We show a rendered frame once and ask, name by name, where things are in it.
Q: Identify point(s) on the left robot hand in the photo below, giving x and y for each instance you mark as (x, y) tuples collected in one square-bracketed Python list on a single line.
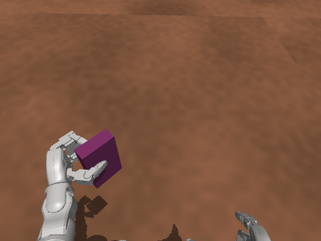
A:
[(59, 167)]

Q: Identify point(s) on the left robot arm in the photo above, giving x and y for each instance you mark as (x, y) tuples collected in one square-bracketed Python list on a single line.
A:
[(58, 209)]

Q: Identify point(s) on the carton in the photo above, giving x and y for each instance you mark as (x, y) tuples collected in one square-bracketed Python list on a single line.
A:
[(101, 147)]

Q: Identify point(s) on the right robot hand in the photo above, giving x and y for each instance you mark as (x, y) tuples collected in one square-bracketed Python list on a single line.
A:
[(257, 232)]

